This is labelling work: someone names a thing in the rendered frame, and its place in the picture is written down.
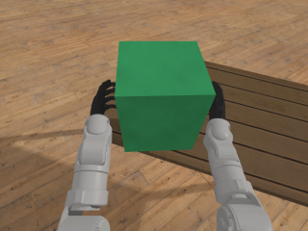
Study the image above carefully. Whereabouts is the carton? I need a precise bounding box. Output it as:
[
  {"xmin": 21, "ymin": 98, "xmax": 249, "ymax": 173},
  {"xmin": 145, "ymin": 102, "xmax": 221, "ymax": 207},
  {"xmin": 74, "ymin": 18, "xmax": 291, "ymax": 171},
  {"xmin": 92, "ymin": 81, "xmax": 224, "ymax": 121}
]
[{"xmin": 115, "ymin": 40, "xmax": 216, "ymax": 152}]

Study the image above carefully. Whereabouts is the left robot hand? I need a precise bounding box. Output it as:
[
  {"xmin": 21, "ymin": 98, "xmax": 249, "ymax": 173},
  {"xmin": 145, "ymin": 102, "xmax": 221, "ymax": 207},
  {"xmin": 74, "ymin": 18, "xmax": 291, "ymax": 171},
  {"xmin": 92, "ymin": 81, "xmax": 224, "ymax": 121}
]
[{"xmin": 90, "ymin": 79, "xmax": 116, "ymax": 116}]

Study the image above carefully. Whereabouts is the robot right upper arm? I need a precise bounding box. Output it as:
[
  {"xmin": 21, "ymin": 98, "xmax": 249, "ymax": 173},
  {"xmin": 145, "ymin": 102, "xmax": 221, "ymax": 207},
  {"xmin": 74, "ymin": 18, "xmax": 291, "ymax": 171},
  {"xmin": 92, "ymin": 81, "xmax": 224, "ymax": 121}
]
[{"xmin": 216, "ymin": 203, "xmax": 273, "ymax": 231}]

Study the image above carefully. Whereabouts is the left robot forearm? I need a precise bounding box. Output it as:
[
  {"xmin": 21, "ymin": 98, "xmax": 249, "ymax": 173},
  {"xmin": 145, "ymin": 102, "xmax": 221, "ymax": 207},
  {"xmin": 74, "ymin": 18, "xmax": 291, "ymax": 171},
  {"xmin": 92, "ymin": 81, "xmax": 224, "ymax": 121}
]
[{"xmin": 57, "ymin": 114, "xmax": 113, "ymax": 231}]

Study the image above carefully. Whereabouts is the robot left upper arm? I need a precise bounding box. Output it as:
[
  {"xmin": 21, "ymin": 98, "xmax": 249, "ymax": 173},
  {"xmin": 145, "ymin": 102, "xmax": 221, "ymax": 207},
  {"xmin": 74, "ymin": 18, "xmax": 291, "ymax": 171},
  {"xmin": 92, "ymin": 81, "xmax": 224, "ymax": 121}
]
[{"xmin": 58, "ymin": 216, "xmax": 111, "ymax": 231}]

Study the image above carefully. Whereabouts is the table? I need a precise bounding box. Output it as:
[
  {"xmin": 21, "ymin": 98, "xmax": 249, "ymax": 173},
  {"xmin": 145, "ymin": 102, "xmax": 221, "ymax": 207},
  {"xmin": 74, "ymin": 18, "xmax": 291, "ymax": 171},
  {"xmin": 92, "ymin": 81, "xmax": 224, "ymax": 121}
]
[{"xmin": 82, "ymin": 61, "xmax": 308, "ymax": 207}]

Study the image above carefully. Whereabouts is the right robot hand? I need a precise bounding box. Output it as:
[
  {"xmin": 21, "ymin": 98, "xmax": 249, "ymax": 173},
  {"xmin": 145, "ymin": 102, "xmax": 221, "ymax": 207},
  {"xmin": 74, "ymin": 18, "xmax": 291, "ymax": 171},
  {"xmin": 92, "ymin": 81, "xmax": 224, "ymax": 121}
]
[{"xmin": 209, "ymin": 81, "xmax": 226, "ymax": 120}]

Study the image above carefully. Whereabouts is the right robot forearm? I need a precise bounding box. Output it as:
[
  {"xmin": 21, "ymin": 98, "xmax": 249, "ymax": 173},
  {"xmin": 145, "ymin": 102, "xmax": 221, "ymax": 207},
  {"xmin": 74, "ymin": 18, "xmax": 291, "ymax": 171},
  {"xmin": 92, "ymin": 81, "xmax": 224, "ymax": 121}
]
[{"xmin": 203, "ymin": 118, "xmax": 273, "ymax": 231}]

